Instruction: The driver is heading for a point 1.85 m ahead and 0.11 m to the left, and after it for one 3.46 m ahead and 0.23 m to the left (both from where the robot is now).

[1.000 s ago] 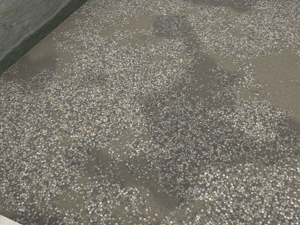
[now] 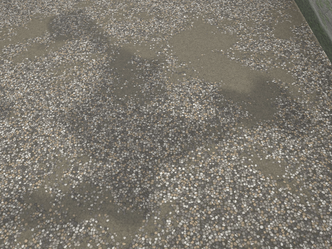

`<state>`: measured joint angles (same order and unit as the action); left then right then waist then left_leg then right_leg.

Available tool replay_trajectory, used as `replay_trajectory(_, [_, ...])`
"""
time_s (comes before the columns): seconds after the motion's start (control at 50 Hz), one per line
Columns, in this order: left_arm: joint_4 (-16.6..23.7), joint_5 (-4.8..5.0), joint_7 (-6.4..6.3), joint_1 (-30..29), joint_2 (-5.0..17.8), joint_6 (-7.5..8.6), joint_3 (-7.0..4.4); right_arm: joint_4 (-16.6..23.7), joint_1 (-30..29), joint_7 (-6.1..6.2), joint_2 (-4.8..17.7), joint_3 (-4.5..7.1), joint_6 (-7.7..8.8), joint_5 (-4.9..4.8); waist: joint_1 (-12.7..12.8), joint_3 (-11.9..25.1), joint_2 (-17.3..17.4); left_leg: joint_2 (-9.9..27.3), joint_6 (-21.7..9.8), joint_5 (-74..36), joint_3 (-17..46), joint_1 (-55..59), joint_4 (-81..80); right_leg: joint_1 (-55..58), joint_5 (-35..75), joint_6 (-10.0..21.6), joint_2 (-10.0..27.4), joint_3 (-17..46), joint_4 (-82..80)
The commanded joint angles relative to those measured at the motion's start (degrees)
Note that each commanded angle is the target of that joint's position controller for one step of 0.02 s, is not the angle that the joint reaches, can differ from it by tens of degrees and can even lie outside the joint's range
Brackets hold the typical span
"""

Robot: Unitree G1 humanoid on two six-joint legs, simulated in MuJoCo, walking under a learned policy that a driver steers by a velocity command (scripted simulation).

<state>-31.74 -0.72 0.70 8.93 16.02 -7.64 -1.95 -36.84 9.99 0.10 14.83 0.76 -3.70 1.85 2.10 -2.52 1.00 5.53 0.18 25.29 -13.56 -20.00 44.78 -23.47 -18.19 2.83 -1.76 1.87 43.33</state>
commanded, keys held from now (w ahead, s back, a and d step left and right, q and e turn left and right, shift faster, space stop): e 0.22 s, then no key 0.78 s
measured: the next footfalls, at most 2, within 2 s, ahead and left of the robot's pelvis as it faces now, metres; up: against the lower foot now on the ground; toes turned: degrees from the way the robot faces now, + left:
left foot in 0.38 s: +0.03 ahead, +0.10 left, +0.00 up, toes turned -13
right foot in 0.62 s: +0.01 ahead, -0.10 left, +0.00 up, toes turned -8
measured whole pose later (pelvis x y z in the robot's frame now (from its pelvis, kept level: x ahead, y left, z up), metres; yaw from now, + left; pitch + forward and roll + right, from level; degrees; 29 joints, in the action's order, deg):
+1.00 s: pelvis -0.02 +0.02 +0.03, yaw -13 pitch +1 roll +0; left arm -44.0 0.0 -2.5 9.0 10.9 -2.7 1.3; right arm -38.3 10.4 -0.4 10.4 -1.3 -2.8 -0.4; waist 0.0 1.1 -0.8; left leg -3.3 -2.9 13.3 0.3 -10.1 22.9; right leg -13.4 -10.5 -0.2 -3.3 8.3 23.5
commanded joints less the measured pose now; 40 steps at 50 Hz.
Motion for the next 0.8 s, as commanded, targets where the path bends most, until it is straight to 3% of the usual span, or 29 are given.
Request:
replay_trajectory(0.02, [2.33, 0.08, -0.74, 11.94, 14.18, 1.69, -4.12, 9.92, -12.28, -0.48, 7.29, 2.16, -1.32, -0.38, 8.83, 7.77, -18.81, -9.71, 3.80, 19.85, 11.68, -25.54, 21.48, 16.20, 25.02, 14.90, 18.55, 40.05, -24.41])
replay_trajectory(0.04, [1.61, -0.37, -1.49, 10.85, 13.84, 2.45, -4.20, 9.24, -11.11, -0.07, 6.80, 2.24, -1.34, -1.60, 5.69, 8.23, -17.20, -9.17, 4.56, 15.38, 16.59, -25.61, 27.23, 14.55, 21.48, 17.22, 18.49, 38.31, -24.48])
replay_trajectory(0.06, [1.89, -0.17, -2.25, 6.79, 11.83, 2.69, -3.73, 8.45, -10.41, 0.70, 7.06, 2.32, -0.84, -1.85, 2.60, 6.41, -13.93, -8.57, 4.64, 8.28, 17.40, -26.47, 29.58, 12.04, 16.40, 15.95, 16.47, 33.83, -23.92])
replay_trajectory(0.08, [2.33, 0.42, -2.96, 3.53, 9.60, 2.96, -3.00, 7.75, -10.11, 1.51, 7.20, 2.41, -0.87, -1.05, 0.09, 6.21, -10.09, -7.50, 4.41, 1.70, 17.92, -24.13, 28.51, 9.25, 12.84, 13.60, 13.68, 29.13, -24.53])
replay_trajectory(0.1, [2.93, 0.84, -3.22, 0.91, 8.20, 3.34, -2.42, 6.89, -9.36, 1.89, 7.70, 2.65, -1.20, -0.39, -1.37, 6.62, -9.05, -7.34, 4.51, -1.92, 17.98, -20.88, 27.26, 6.93, 12.87, 12.29, 11.45, 26.41, -24.90])
replay_trajectory(0.12, [2.26, 0.50, -2.89, 0.88, 7.83, 4.17, -2.15, 6.09, -8.21, 2.04, 7.72, 2.85, -1.84, -0.38, -2.97, 7.16, -8.11, -7.47, 4.08, -4.04, 18.32, -16.66, 26.05, 4.35, 13.79, 11.67, 10.29, 24.56, -25.54])
replay_trajectory(0.18, [0.76, 0.48, -1.43, 2.80, 7.43, 5.79, -2.01, 6.07, -8.83, 1.65, 6.20, 2.46, -4.05, -0.26, -3.64, 7.87, -3.71, -8.74, 3.95, -3.92, 17.94, -13.48, 18.16, 6.19, 10.53, 10.01, 8.54, 23.05, -25.78])
replay_trajectory(0.2, [0.69, 0.58, -1.06, 2.11, 7.73, 6.02, -2.27, 5.43, -9.47, 0.71, 5.44, 2.04, -4.65, -0.07, -3.85, 7.68, -3.12, -9.42, 3.56, -3.88, 17.33, -11.57, 13.71, 6.65, 4.81, 8.16, 7.93, 22.83, -25.93])
replay_trajectory(0.24, [0.67, 0.15, -0.50, 2.19, 8.69, 5.51, -2.55, 5.30, -10.12, -0.14, 4.13, 1.25, -5.12, -0.36, -2.62, 6.71, -6.93, -10.64, 2.42, -1.06, 16.27, -8.06, 4.70, 6.44, -5.15, 6.67, 6.80, 23.58, -27.61])
replay_trajectory(0.3, [0.55, -0.11, -0.03, 1.59, 8.91, 3.99, -2.64, 4.57, -8.66, -0.25, 3.40, 0.52, -4.28, -0.91, -0.83, 6.10, -10.46, -10.88, 0.11, -0.48, 15.06, -0.75, -5.56, 4.68, -10.41, 6.42, 7.32, 26.40, -29.26])
replay_trajectory(0.34, [0.28, 0.47, 0.01, 0.82, 8.03, 3.43, -2.59, 3.30, -4.25, -0.75, 2.09, 0.33, -3.18, -1.80, -0.80, 7.12, -11.37, -10.80, -1.65, -3.94, 13.57, 5.60, -12.02, 3.07, -10.72, 5.86, 6.80, 27.60, -28.18])
replay_trajectory(0.36, [0.16, 0.97, -0.03, 0.09, 7.48, 3.46, -2.54, 2.49, -1.40, -0.40, 1.08, 0.11, -2.72, -1.99, -2.14, 7.08, -10.39, -9.42, -2.61, -6.09, 13.57, 9.86, -18.71, 1.02, -10.42, 4.90, 6.12, 26.93, -26.63])
replay_trajectory(0.38, [-0.62, 1.70, -0.33, 1.71, 6.65, 3.77, -2.48, 2.66, -0.36, 0.11, 1.05, -0.08, -2.01, -1.44, -1.78, 8.21, -6.41, -6.22, -3.33, -5.81, 16.32, 16.31, -23.13, -2.89, -10.91, 2.67, 4.29, 24.84, -23.32])
replay_trajectory(0.4, [-0.08, 2.69, -0.20, 1.45, 3.88, 3.94, -1.92, 3.69, 0.03, 0.35, 4.46, 0.24, -1.16, -0.61, -2.04, 8.58, 4.76, 3.84, -5.53, -0.61, 30.02, 21.01, -27.11, -10.33, -10.75, -0.31, -1.65, 17.17, -12.31])
replay_trajectory(0.42, [0.70, 2.35, -0.53, -3.45, 4.61, 4.09, -2.09, 4.19, -1.03, 0.42, 6.74, 0.52, -0.03, -0.71, -4.60, 3.79, 10.17, 9.82, -6.08, -2.54, 39.00, 13.70, -32.80, -14.76, -10.44, -1.63, -7.04, 11.94, -8.38])
replay_trajectory(0.44, [-0.25, 1.37, -0.76, -4.01, 5.48, 4.40, -2.21, 4.32, -2.98, 0.68, 6.19, 0.25, 1.03, -0.66, -2.71, 2.53, 6.94, 9.69, -6.20, -6.54, 38.85, 9.64, -32.21, -10.64, -7.53, -2.61, -4.47, 13.97, -6.32])
replay_trajectory(0.46, [-1.64, 1.47, -0.57, -2.84, 5.03, 4.60, -2.13, 4.40, -5.07, 0.71, 4.67, -0.24, 1.67, -0.97, -0.64, 3.22, 5.01, 7.07, -5.99, -7.85, 35.30, 7.92, -31.66, -6.64, -4.24, -3.22, -3.62, 12.71, -5.81])
replay_trajectory(0.5, [-3.55, 0.92, -0.26, -1.82, 4.12, 4.35, -1.76, 4.55, -5.98, 0.56, 2.90, -0.75, 2.56, -1.61, 0.43, 5.03, 5.41, 2.71, -5.56, -12.25, 29.71, 6.60, -30.14, -0.86, -0.57, -4.01, -3.23, 8.98, -3.73])
replay_trajectory(0.56, [-4.64, 0.79, -0.22, -2.49, 2.37, 3.55, -0.74, 4.00, -3.44, -0.25, 1.00, -1.30, 2.72, -2.29, -0.44, 6.35, 6.15, 1.48, -5.29, -23.15, 26.93, 7.94, -27.20, 2.92, -1.77, -4.32, -1.86, 6.06, -6.06])
replay_trajectory(0.6, [-4.91, 1.08, -1.03, -2.62, 2.00, 3.62, -0.12, 3.39, -0.88, -0.55, 2.73, -0.51, 2.35, -2.47, -0.97, 5.76, 5.40, 1.60, -5.60, -27.30, 26.22, 8.50, -24.91, 6.14, 2.30, -4.16, -0.67, 4.84, -14.73])
replay_trajectory(0.64, [-5.33, 0.27, -1.50, -2.57, 1.17, 3.86, 0.79, 2.65, 1.43, -0.58, 3.24, -0.05, 1.90, -2.45, -1.70, 6.61, 3.63, 0.63, -4.15, -24.39, 26.29, 7.73, -24.18, 11.51, 9.36, -3.60, 1.05, 7.04, -19.34])
replay_trajectory(0.66, [-5.60, 0.44, -1.66, -4.20, 2.43, 4.14, 0.50, 2.85, 2.58, -0.87, 2.12, -0.36, 1.87, -2.65, -3.07, 6.41, 0.02, -0.44, -3.25, -17.25, 25.22, 5.29, -26.16, 11.62, 9.56, -3.20, 1.53, 8.66, -17.76])
replay_trajectory(0.68, [-5.78, 0.64, -1.55, -4.41, 2.12, 4.42, 0.57, 3.26, 1.31, -0.98, 1.27, -0.69, 1.97, -2.58, -2.12, 5.52, -2.28, -1.41, -3.28, -9.88, 23.20, 4.21, -27.28, 10.97, 8.70, -3.05, 1.93, 9.65, -18.70])
replay_trajectory(0.76, [-6.95, 0.56, -2.10, -3.38, 1.11, 5.26, 1.21, 2.86, 1.22, -0.88, 0.26, -0.58, 2.00, -2.21, -1.76, 4.89, -2.72, -2.80, -2.84, -10.88, 20.60, 6.42, -25.34, 9.74, 9.34, -2.73, 2.75, 10.74, -20.67])
replay_trajectory(0.8, [-7.04, 0.91, -3.22, -4.54, 0.31, 5.66, 1.72, 3.50, -0.55, -0.20, -0.10, -0.74, 1.89, -2.46, -2.45, 5.93, -2.26, -2.83, -2.31, -13.43, 20.33, 8.72, -26.37, 10.56, 11.11, -2.77, 3.16, 11.59, -22.69])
